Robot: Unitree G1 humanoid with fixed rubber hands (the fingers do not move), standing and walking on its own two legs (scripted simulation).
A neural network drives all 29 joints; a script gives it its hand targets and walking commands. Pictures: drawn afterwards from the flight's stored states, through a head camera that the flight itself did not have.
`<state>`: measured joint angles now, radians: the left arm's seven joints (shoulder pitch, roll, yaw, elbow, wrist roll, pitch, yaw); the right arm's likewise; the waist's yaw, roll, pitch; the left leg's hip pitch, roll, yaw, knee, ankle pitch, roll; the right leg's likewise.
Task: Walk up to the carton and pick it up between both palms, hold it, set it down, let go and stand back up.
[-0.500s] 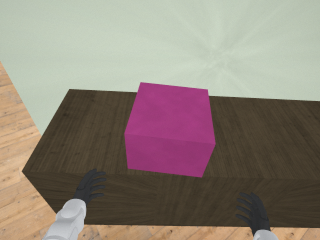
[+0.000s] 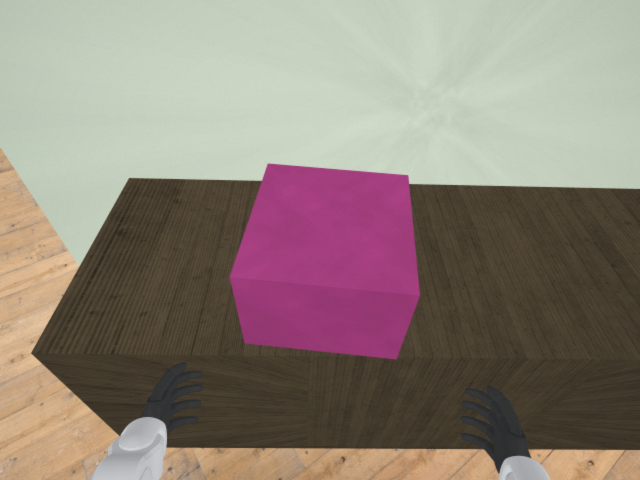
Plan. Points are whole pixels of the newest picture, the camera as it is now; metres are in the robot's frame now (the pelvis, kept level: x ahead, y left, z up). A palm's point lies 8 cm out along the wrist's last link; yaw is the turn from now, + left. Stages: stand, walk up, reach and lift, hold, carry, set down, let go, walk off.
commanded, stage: set down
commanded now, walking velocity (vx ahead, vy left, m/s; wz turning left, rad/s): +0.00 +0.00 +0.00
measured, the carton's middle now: (329, 256) +0.54 -0.01 -0.09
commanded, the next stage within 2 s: let go in 0.54 s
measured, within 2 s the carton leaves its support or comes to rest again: neither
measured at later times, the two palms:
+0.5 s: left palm (169, 414) +0.22 +0.21 -0.06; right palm (520, 432) +0.21 -0.26 -0.07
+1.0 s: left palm (162, 429) +0.21 +0.21 -0.07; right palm (524, 456) +0.19 -0.26 -0.08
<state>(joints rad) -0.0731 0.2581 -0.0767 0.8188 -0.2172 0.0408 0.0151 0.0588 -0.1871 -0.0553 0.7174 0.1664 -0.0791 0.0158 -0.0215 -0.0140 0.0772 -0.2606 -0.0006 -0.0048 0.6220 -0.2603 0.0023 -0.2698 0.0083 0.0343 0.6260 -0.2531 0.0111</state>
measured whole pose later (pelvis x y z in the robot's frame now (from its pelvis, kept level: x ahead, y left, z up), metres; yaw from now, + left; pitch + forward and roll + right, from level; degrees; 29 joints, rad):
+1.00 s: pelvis +0.02 -0.02 +0.01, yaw -1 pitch -6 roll +2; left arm 0.08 0.26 -0.02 0.66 -0.10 0.13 0.02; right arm 0.11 -0.19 -0.06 0.72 0.09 -0.11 0.03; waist -0.02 -0.02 0.10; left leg -0.16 0.00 0.01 0.50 -0.24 -0.04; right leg -0.22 0.01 0.05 0.61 -0.28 -0.02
